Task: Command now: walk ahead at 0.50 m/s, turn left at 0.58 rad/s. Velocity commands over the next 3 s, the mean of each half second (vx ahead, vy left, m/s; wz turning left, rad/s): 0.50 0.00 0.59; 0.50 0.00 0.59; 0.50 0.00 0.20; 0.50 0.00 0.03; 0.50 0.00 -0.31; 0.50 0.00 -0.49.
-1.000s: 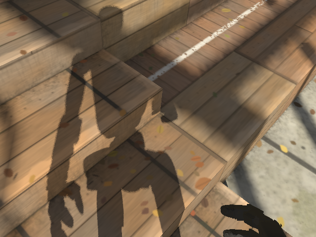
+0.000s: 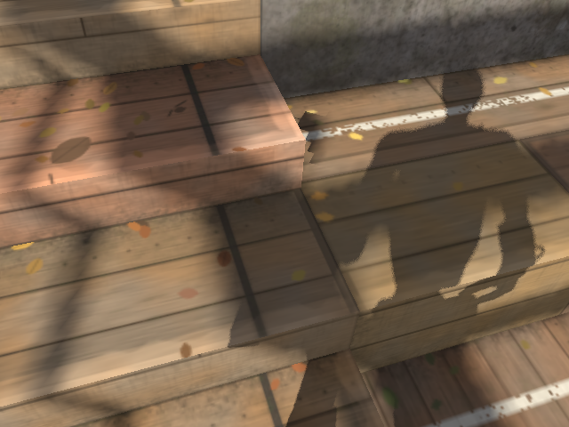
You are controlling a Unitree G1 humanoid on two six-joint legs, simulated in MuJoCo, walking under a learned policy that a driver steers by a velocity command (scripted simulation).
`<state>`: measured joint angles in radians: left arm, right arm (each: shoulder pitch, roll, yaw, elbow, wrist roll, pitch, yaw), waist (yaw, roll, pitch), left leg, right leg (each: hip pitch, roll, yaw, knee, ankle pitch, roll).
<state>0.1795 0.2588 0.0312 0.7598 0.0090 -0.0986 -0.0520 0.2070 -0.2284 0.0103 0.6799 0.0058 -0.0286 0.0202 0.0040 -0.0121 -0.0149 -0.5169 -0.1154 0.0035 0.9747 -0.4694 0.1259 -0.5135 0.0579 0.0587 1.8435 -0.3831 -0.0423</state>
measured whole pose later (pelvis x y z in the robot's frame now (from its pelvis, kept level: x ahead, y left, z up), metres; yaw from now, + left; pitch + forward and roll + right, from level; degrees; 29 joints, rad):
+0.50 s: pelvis +0.28 -0.04 +0.18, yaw +20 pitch +1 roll -2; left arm 0.36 0.24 0.03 0.87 0.02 -0.07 0.02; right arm 0.14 -0.24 -0.02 0.62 0.02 -0.04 0.04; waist -0.02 0.01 -0.07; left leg -0.89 -0.02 -0.12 1.87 -0.15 0.14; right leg -0.42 -0.04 -0.20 0.73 -0.32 -0.04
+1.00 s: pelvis +0.52 +0.16 +0.25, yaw +37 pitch +2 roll +1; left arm 0.40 0.23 0.02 0.92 -0.01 -0.08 0.00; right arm 0.04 -0.22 0.00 0.62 0.00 -0.03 0.05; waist 0.03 0.00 0.02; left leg -0.79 -0.03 0.15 1.14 -0.40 0.12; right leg -0.22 -0.11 0.03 1.31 -0.18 0.00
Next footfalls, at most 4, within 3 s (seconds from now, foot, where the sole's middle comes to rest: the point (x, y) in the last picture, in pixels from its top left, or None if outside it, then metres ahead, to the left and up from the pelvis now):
0.30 right None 0.39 -0.11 -0.57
0.90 left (132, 311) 0.61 0.31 -0.42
1.46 right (127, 119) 1.00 0.37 -0.27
2.12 left None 1.17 0.81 -0.13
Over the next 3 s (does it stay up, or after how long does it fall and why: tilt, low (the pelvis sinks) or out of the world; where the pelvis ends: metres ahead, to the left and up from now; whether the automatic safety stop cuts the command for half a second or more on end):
stays up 1.50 0.80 0.65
